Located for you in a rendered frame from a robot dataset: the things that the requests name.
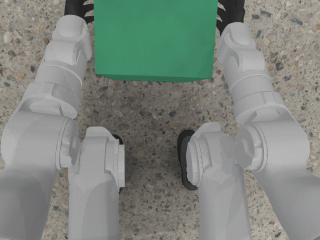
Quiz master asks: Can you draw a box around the left robot hand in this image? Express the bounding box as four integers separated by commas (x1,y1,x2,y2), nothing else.
64,0,94,24

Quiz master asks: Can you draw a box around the carton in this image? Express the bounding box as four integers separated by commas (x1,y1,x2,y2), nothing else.
93,0,218,83

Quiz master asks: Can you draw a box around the right robot hand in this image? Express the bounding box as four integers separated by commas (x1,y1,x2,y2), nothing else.
216,0,246,36

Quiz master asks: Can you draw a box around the robot left forearm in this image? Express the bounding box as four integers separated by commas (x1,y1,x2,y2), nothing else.
0,14,93,161

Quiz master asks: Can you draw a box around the right robot foot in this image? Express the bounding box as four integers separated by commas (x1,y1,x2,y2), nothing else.
177,129,198,191

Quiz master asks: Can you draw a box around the left robot upper arm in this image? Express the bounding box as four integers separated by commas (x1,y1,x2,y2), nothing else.
0,110,80,240

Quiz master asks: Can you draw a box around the robot right forearm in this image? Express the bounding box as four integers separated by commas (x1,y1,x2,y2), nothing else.
216,22,310,155

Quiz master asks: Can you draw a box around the right robot upper arm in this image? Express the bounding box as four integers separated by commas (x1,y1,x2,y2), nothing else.
233,119,320,240

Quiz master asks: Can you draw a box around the right robot shin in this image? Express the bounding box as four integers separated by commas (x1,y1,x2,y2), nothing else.
186,122,244,185

